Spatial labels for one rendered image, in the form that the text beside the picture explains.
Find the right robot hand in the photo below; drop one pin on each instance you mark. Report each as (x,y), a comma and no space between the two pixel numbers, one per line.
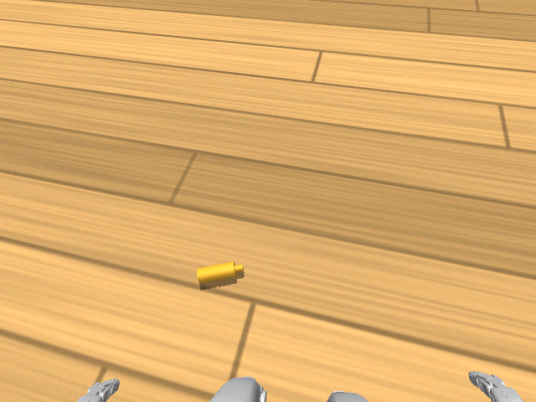
(494,388)

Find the left robot hand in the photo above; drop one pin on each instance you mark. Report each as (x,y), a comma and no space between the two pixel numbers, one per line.
(100,392)

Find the bottle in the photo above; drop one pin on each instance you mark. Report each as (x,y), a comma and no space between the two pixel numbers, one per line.
(218,272)

